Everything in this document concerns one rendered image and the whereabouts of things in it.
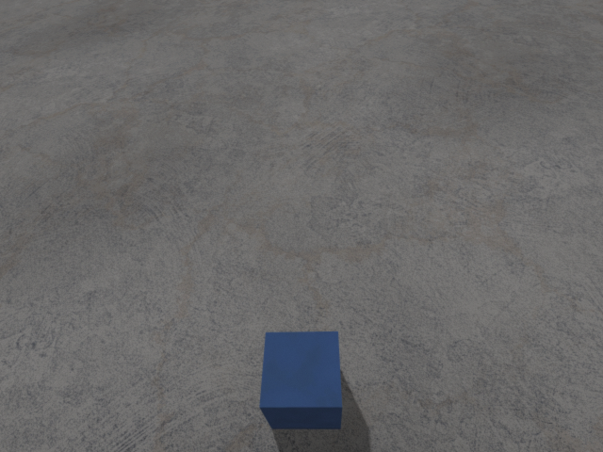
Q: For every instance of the carton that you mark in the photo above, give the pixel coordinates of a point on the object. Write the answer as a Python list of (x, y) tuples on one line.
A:
[(301, 382)]

